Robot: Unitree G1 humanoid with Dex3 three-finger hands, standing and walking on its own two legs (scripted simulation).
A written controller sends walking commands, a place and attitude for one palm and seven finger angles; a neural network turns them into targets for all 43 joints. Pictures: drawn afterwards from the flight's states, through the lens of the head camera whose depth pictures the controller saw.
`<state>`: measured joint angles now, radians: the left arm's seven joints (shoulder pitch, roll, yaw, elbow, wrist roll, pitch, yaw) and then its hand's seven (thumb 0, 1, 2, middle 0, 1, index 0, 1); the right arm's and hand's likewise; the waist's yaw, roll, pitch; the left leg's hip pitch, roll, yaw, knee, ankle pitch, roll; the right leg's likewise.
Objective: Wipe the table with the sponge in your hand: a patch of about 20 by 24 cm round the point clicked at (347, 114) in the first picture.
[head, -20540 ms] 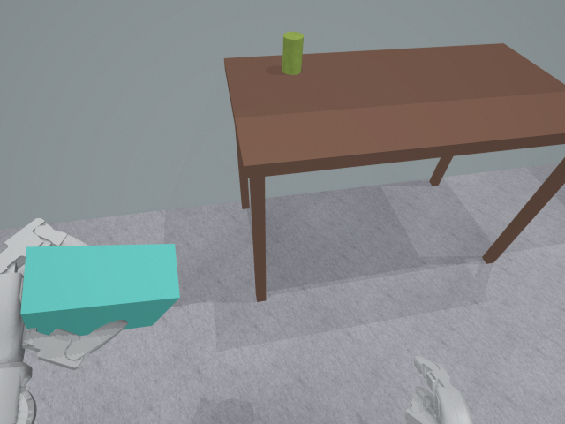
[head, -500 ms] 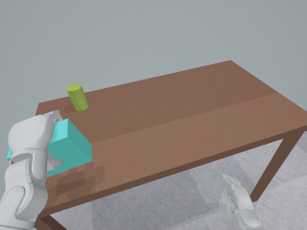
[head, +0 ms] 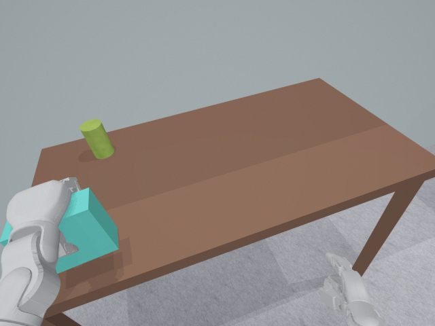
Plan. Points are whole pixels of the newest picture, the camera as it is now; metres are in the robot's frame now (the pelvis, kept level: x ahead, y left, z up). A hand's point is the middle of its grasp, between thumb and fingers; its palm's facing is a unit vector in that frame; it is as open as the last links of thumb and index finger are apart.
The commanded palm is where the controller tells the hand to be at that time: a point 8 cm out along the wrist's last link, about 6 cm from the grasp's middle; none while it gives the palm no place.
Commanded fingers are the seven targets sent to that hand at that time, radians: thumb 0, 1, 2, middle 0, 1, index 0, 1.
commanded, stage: move the sponge above the wiping area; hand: left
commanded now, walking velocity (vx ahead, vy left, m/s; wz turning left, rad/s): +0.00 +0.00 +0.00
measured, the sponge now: (73, 239) +0.22 +0.33 +0.06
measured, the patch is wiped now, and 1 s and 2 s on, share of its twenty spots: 0.00 0.00 0.00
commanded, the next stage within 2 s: none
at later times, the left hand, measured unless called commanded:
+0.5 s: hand (72, 230) +0.23 +0.32 +0.08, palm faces -0.06 -0.12 -0.99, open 10.1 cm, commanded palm +0.21 +0.31 +0.17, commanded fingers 0.00 0.10 1.30 -1.20 -1.60 -1.20 -1.60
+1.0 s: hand (99, 225) +0.26 +0.29 +0.06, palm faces -0.11 -0.12 -0.99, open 10.1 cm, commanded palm +0.24 +0.30 +0.15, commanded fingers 0.00 0.10 1.30 -1.20 -1.60 -1.20 -1.60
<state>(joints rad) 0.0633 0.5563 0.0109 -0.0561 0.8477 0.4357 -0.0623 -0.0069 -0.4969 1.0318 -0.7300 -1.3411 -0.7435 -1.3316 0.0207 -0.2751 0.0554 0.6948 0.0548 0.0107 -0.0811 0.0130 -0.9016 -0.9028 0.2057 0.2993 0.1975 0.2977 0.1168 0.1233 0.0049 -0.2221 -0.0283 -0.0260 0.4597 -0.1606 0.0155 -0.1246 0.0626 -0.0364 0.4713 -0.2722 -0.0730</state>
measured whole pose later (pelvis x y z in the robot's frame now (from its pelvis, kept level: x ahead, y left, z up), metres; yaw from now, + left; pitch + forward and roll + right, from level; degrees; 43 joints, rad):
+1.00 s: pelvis +0.00 +0.01 +0.00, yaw +1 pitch -3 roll +0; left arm -0.03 0.45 -0.14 0.11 0.91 0.38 -0.04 -0.01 -0.49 1.03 -0.73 -1.34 -0.74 -1.33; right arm 0.06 -0.26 0.05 0.69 0.06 0.03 -0.07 0.01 -0.90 -0.90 0.21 0.30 0.20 0.30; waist 0.09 0.11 -0.01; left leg -0.27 -0.05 -0.03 0.48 -0.16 0.04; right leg -0.17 0.04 -0.04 0.50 -0.28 -0.05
